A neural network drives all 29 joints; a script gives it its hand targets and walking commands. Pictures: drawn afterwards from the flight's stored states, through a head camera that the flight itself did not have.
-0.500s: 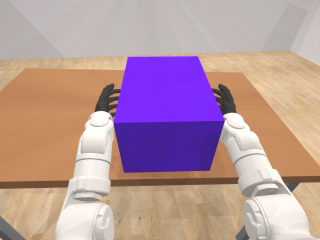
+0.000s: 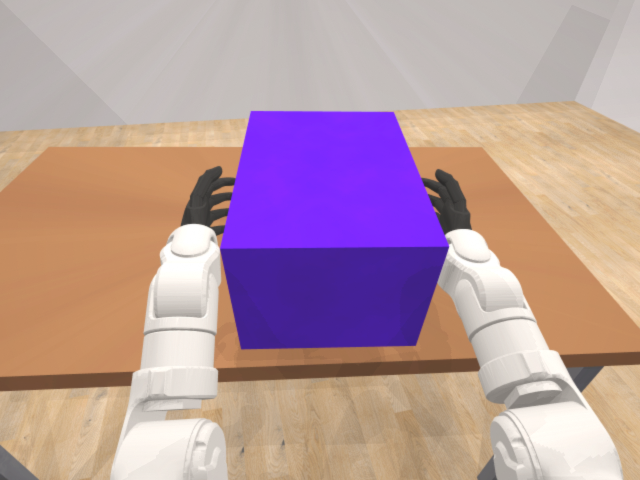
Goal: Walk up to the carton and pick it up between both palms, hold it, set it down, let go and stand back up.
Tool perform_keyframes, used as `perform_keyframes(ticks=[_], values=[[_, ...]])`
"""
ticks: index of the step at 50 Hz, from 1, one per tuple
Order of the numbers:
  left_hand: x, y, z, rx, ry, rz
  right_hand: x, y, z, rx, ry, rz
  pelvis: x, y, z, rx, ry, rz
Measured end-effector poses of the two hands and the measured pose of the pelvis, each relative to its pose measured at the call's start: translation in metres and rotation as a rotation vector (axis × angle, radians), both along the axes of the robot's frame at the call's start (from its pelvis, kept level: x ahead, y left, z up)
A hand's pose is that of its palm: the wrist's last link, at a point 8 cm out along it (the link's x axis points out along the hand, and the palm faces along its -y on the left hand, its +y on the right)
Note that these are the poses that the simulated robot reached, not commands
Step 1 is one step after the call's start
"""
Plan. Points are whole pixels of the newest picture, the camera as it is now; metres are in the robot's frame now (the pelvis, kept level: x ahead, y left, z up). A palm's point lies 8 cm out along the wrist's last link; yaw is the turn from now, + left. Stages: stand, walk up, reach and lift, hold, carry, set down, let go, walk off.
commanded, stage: reach and lift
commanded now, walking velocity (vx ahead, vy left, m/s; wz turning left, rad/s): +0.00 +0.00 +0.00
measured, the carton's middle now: (325, 217) +0.43 -0.01 +0.16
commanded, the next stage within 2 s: hold in 0.24 s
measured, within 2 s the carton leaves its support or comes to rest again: neither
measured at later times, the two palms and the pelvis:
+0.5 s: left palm (193, 221) +0.36 +0.15 +0.21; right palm (454, 219) +0.36 -0.16 +0.21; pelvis -0.01 +0.00 +0.00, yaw +0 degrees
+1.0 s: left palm (182, 213) +0.36 +0.16 +0.22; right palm (451, 207) +0.36 -0.15 +0.22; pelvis -0.01 -0.01 +0.00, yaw +0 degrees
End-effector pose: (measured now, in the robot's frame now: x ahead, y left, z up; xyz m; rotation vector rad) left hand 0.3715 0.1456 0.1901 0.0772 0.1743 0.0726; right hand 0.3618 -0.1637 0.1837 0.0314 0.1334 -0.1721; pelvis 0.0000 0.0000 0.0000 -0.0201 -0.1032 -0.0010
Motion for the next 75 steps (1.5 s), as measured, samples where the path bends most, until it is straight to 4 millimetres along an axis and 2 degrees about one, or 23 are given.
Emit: perform_keyframes(ticks=[20, 34, 44, 75], values=[[-0.004, 0.002, 0.011, -0.014, -0.004, 0.016, 0.000, 0.002, 0.015, -0.011, -0.003, 0.015, -0.006, -0.004, 0.000, 0.001, -0.001, 0.000], [-0.016, 0.006, 0.030, -0.029, -0.027, 0.039, -0.004, 0.005, 0.034, -0.001, -0.024, 0.033, -0.008, -0.007, 0.000, 0.004, -0.020, -0.002], [-0.016, 0.012, 0.033, -0.031, -0.023, 0.040, -0.003, 0.011, 0.039, -0.001, -0.020, 0.038, -0.010, -0.008, 0.000, 0.004, -0.010, 0.001], [-0.015, 0.010, 0.030, -0.028, -0.021, 0.040, -0.001, 0.009, 0.036, 0.003, -0.015, 0.038, -0.003, -0.007, 0.000, 0.002, -0.016, 0.000]])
